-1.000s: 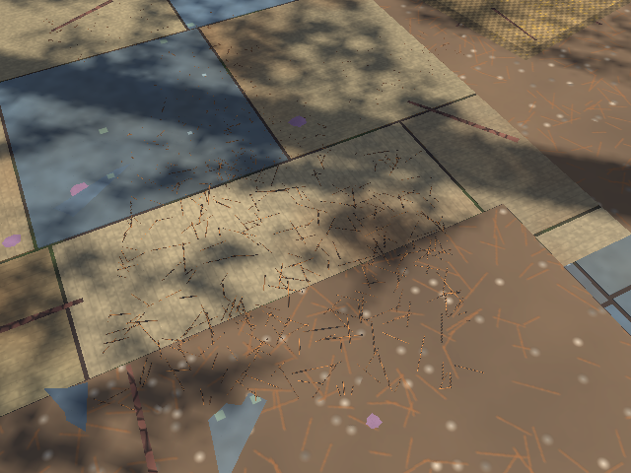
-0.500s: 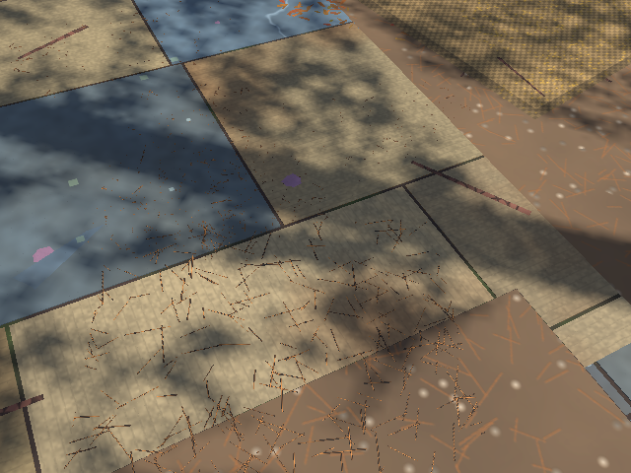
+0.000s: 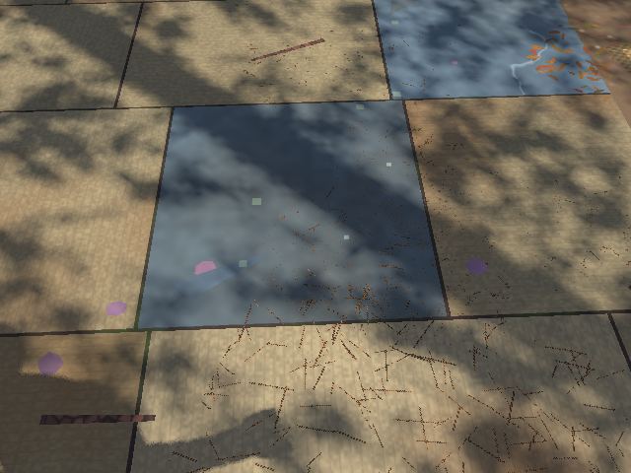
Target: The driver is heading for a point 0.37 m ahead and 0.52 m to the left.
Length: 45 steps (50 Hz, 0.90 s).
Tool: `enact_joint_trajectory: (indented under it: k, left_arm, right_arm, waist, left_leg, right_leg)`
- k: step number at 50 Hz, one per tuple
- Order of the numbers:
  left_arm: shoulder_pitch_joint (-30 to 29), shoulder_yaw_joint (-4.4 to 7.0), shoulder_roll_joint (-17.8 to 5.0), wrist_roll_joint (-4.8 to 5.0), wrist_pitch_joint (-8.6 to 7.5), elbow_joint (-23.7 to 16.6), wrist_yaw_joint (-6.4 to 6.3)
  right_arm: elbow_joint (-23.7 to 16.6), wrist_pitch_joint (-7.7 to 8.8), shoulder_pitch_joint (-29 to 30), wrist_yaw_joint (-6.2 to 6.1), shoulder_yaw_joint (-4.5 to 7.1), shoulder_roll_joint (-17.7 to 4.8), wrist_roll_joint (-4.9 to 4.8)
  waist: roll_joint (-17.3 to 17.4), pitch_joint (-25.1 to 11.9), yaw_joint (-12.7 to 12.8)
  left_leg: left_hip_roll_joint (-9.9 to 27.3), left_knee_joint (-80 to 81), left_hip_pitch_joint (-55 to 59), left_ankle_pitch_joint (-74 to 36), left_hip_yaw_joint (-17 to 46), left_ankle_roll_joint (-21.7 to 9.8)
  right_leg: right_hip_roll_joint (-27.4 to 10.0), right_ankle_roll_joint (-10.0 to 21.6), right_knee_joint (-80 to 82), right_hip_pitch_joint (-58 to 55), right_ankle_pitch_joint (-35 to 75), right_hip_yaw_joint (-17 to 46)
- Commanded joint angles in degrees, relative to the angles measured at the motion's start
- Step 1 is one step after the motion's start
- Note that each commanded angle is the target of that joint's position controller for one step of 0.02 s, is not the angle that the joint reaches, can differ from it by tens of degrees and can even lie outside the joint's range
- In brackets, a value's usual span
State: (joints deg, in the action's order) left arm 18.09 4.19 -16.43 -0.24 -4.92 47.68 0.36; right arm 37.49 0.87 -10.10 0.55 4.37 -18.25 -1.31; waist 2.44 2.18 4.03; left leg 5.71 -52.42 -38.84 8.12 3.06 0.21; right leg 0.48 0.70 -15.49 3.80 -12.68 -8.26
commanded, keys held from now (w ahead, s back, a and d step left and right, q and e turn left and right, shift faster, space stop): w+q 1.00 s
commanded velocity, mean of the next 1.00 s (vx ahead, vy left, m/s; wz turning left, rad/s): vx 0.50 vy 0.00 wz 0.60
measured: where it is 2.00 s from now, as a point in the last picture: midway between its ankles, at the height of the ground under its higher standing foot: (149, 302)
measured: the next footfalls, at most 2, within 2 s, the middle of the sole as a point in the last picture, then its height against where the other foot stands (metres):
left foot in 0.20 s outside the picture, level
right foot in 0.68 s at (332, 412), level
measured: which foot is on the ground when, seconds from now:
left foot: up 0.00-0.18, down 0.20-0.70, up 0.72-1.00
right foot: down 0.00-0.20, up 0.22-0.66, down 0.68-1.00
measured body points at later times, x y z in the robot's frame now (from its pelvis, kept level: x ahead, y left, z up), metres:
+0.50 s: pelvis +0.27 +0.09 +0.00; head +0.30 +0.12 +0.45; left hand +0.40 +0.39 -0.09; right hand +0.42 -0.17 -0.10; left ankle +0.23 +0.15 -0.74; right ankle +0.48 -0.06 -0.68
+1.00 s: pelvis +0.55 +0.14 +0.00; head +0.57 +0.16 +0.45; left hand +0.41 +0.40 -0.12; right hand +0.85 +0.02 -0.09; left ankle +0.55 +0.34 -0.68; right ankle +0.56 +0.02 -0.74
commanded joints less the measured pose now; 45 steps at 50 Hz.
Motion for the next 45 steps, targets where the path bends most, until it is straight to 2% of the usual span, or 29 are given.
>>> enact_joint_trajectory:
  k: [1, 4, 6, 7, 8, 9, 10, 11, 12, 13, 14, 15, 16, 17, 20, 25, 29, 32, 33, 34, 35, 36, 37, 38, 39, 40, 41, 42, 45]
  left_arm:
    - [-4.63, 2.09, -9.32, 0.40, -0.71, -4.10, -0.46]
    - [-2.45, 2.64, -10.98, 1.29, 0.07, -2.87, -0.53]
    - [-2.06, 3.11, -12.34, 1.96, 0.79, -2.40, -0.59]
    - [-2.14, 3.41, -13.33, 2.25, 1.16, -2.41, -0.74]
    - [-2.39, 3.63, -14.06, 2.55, 1.62, -2.48, -0.89]
    - [-2.92, 3.30, -13.37, 2.67, 1.99, -2.73, -1.11]
    - [-1.74, 2.17, -10.75, 1.05, 1.87, -3.51, -1.33]
    - [3.02, -0.62, -2.43, -1.34, 0.56, -7.41, -0.67]
    - [-2.55, -0.11, -7.04, 0.79, -1.42, -7.79, -0.04]
    - [-7.70, 0.66, -9.98, 2.83, -2.44, -9.43, 0.32]
    - [-8.14, 0.31, -9.10, 2.18, -3.04, -9.31, 0.05]
    - [-7.89, 0.51, -9.09, 0.59, -3.13, -8.60, -0.36]
    - [-6.83, 0.82, -9.43, 0.00, -2.63, -8.26, -0.35]
    - [-6.30, 0.91, -9.23, -0.17, -1.98, -8.21, -0.22]
    - [-8.19, 0.40, -6.86, -0.81, -0.57, -8.71, -0.28]
    - [-19.15, -0.78, -4.16, -0.29, -0.82, -11.54, 0.42]
    - [-23.06, -0.34, -5.71, 0.51, -1.60, -13.19, 1.35]
    - [-20.28, 0.53, -7.30, 0.66, -2.24, -12.85, 1.52]
    - [-16.08, 1.10, -7.91, 0.55, -2.49, -11.77, 1.24]
    - [-9.79, 1.97, -9.71, -0.12, -2.78, -10.73, 0.84]
    - [-0.69, 2.76, -12.98, -0.65, -2.68, -10.03, 0.31]
    - [2.69, 3.53, -15.87, -0.87, -1.89, -7.85, 0.83]
    - [0.54, 2.25, -9.89, 0.50, -1.60, -9.18, 1.01]
    - [-1.78, 1.46, -6.92, 0.56, -1.18, -9.56, 0.62]
    - [-4.41, 1.06, -6.37, -0.06, -0.83, -9.71, 0.50]
    - [-5.76, 0.79, -5.43, -0.31, -0.67, -9.10, 0.37]
    - [-6.25, 0.54, -4.94, -0.68, -0.84, -8.73, 0.17]
    - [-6.35, 0.56, -4.58, -0.49, -1.10, -8.28, 0.14]
    - [-5.53, 1.24, -6.25, 0.15, -1.67, -6.59, 0.09]
  right_arm:
    - [-4.57, 0.93, 3.72, 1.22, -0.46, -0.47, 0.01]
    - [-6.49, 0.78, 8.00, 2.12, -0.41, -0.94, -0.18]
    - [-7.43, 0.58, 8.56, 2.51, 0.15, -2.17, 0.07]
    - [-7.47, 0.38, 7.23, 2.54, 0.73, -3.26, 0.30]
    - [-6.68, 0.16, 3.08, 2.45, 1.71, -4.94, 0.44]
    - [-4.16, -0.09, -5.89, 2.02, 3.36, -7.52, 0.26]
    - [-1.43, -0.68, -16.23, 0.91, 5.36, -11.91, -0.16]
    - [-2.21, -0.14, -13.39, 0.53, 5.85, -18.64, -0.72]
    - [-4.23, 0.97, -14.70, 0.94, 4.36, -13.95, -0.33]
    - [-3.25, 1.97, -12.94, 1.20, 3.26, -10.63, 0.22]
    - [-3.21, 2.45, -10.03, 1.18, 2.77, -9.34, 0.19]
    - [-3.66, 2.49, -6.11, 1.03, 2.24, -7.75, 0.37]
    - [-4.52, 2.52, -3.70, 0.81, 1.70, -6.47, 1.04]
    - [-4.86, 2.57, -2.65, 0.60, 1.60, -6.29, 1.30]
    - [-3.56, 2.94, -3.92, -0.39, 1.85, -7.27, 0.87]
    - [-0.93, 2.36, -8.17, -1.59, 2.17, -8.24, 0.30]
    - [1.19, 1.85, -11.55, -1.79, 2.17, -7.88, -0.25]
    - [1.63, 1.13, -11.28, -2.05, 2.32, -7.75, -0.15]
    - [1.43, 0.92, -10.43, -1.99, 2.07, -6.95, -0.12]
    - [0.88, 0.99, -10.00, -1.76, 1.22, -4.64, 0.20]
    - [-0.29, 1.10, -11.02, -1.68, 0.00, -1.53, 1.40]
    - [-1.56, 1.59, -19.04, -1.67, -0.58, 0.03, -0.88]
    - [0.30, 1.55, -17.42, -1.89, 0.47, -6.21, -1.31]
    - [-0.46, 1.27, -10.72, -1.78, 1.27, -8.78, -0.80]
    - [-0.96, 1.05, -7.77, -1.85, 1.31, -8.13, -0.21]
    - [-1.61, 1.08, -5.80, -1.64, 1.44, -7.18, 0.31]
    - [-1.74, 0.90, -6.26, -1.27, 1.39, -5.90, -0.04]
    - [-1.73, 0.63, -6.64, -1.08, 1.21, -4.61, -0.41]
    - [-3.21, 0.06, -4.02, -0.84, 0.54, -2.16, -0.12]
  waist:
    - [-6.01, 0.70, -0.76]
    - [-5.92, 2.16, 0.11]
    - [-6.29, 1.97, -0.89]
    - [-7.15, 0.44, -2.22]
    - [-7.51, -2.43, -5.01]
    - [-6.27, -6.96, -10.05]
    - [-0.87, -12.28, -14.17]
    - [15.10, -16.66, -6.24]
    - [7.97, -23.06, -10.71]
    - [4.64, -14.62, -11.14]
    - [1.09, -10.21, -8.74]
    - [-0.61, -7.38, -6.30]
    - [0.46, -6.37, -4.25]
    - [1.17, -6.00, -3.29]
    - [-0.05, -3.98, -3.12]
    - [1.33, -1.05, -7.12]
    - [1.95, -0.61, -8.33]
    - [4.39, -1.30, -6.48]
    - [4.80, -2.83, -4.17]
    - [3.60, -7.96, -1.08]
    - [-3.84, -16.86, 1.84]
    - [-23.90, -22.04, -2.20]
    - [-15.33, -16.46, -0.91]
    - [-9.80, -9.30, 0.58]
    - [-5.82, -5.44, -0.45]
    - [-5.58, -2.44, -1.32]
    - [-7.36, -1.84, -2.54]
    - [-8.53, -1.64, -2.89]
    - [-7.42, -0.47, -2.96]
  left_leg:
    - [0.48, 8.41, 1.56, -7.97, -1.32, -0.55]
    - [-0.26, 13.73, 2.54, -7.22, -3.13, -2.04]
    - [-1.95, 15.84, 4.58, -2.51, -5.01, -3.88]
    - [-3.82, 16.25, 7.91, 0.58, -6.69, -5.07]
    - [-6.21, 17.08, 14.23, 2.61, -8.44, -6.52]
    - [-8.92, 20.20, 26.96, -0.15, -9.39, -8.56]
    - [-4.83, 20.94, 44.86, -0.26, -0.48, -11.55]
    - [9.88, 27.24, 60.49, 11.52, 32.87, -21.88]
    - [13.08, 35.36, 62.12, 19.92, 44.63, -23.47]
    - [11.68, 36.45, 56.87, 15.17, 36.68, -20.55]
    - [9.25, 36.14, 48.98, 9.06, 29.98, -18.72]
    - [7.05, 36.24, 41.61, 2.43, 24.75, -17.28]
    - [5.36, 37.32, 36.55, -2.64, 21.57, -16.75]
    - [4.73, 38.47, 33.57, -5.43, 20.51, -16.99]
    - [2.87, 39.94, 27.69, -11.48, 15.74, -17.37]
    - [-0.94, 39.21, 24.22, -5.33, 12.33, -13.40]
    - [1.04, 34.93, 28.45, -1.94, 17.45, -12.42]
    - [2.29, 29.69, 32.30, -4.99, 21.67, -11.26]
    - [0.96, 26.55, 31.82, -7.63, 21.48, -10.25]
    - [-2.10, 17.95, 29.21, -9.48, 19.03, -8.40]
    - [-6.35, 1.35, 20.90, 2.59, 13.58, -5.94]
    - [-12.39, -15.39, 0.62, 27.14, 8.20, -2.48]
    - [-7.29, -21.80, -5.22, 24.15, 9.50, -1.53]
    - [-5.49, -22.51, -6.29, 18.63, 7.58, -1.08]
    - [-3.64, -21.29, -4.20, 14.75, 5.86, -0.72]
    - [-2.09, -18.63, -3.18, 12.28, 5.73, -0.62]
    - [-0.66, -16.92, -0.48, 10.72, 5.39, -0.77]
    - [-0.09, -15.50, 0.61, 10.13, 4.49, -0.73]
    - [1.03, -10.46, -1.86, 7.43, 3.26, -0.05]
  right_leg:
    - [-14.76, 8.50, 7.41, 0.38, 16.23, 4.35]
    - [-16.23, 7.22, 6.62, -3.38, 16.94, 1.71]
    - [-17.11, 6.23, 3.08, -6.51, 25.84, -0.08]
    - [-17.06, 5.64, -0.96, -7.63, 35.48, -1.25]
    - [-16.45, 4.88, -8.22, -7.58, 44.24, -2.67]
    - [-14.59, 3.27, -19.87, -3.42, 46.81, -4.68]
    - [-12.27, 0.65, -37.35, 10.24, 31.28, -4.86]
    - [-0.77, -2.76, -57.33, 35.36, -20.16, -0.08]
    - [-0.27, -1.98, -63.36, 41.11, -21.97, 12.73]
    - [-2.65, -0.81, -62.41, 45.40, -15.97, 12.71]
    - [-5.00, -0.19, -57.52, 43.04, -10.91, 12.67]
    - [-6.64, -0.63, -52.72, 39.07, -7.85, 12.83]
    - [-7.67, -0.90, -50.12, 35.01, -5.64, 13.31]
    - [-7.66, -1.50, -48.36, 32.85, -4.53, 13.14]
    - [-6.42, -3.98, -41.04, 31.71, 0.24, 11.58]
    - [-2.44, -5.00, -20.80, 27.60, 17.11, 11.24]
    - [-0.94, -3.62, -14.20, 25.52, 17.16, 12.95]
    - [-0.40, -1.42, -12.24, 21.65, 9.43, 12.98]
    - [0.01, -0.13, -10.09, 15.78, 9.31, 11.71]
    - [-2.99, 2.30, -10.13, 4.55, 9.65, 13.41]
    - [-13.26, 5.61, -11.50, -11.36, 7.62, 23.78]
    - [-24.61, 14.49, -4.62, -26.04, -7.35, 51.76]
    - [-24.18, 12.88, -1.94, -22.33, -19.13, 52.76]
    - [-21.67, 10.43, -1.17, -15.15, -16.99, 42.78]
    - [-19.29, 9.28, -0.14, -8.17, -9.37, 35.75]
    - [-17.30, 9.16, 1.07, -3.34, -3.15, 30.65]
    - [-15.79, 8.56, 2.44, -0.17, 0.59, 26.25]
    - [-14.89, 8.67, 3.81, 1.22, 2.69, 23.17]
    - [-15.57, 10.28, 6.38, 1.84, 9.61, 17.02]
Over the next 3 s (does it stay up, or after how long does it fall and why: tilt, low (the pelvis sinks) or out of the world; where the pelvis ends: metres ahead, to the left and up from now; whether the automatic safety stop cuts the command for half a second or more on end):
stays up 0.75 0.61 -0.01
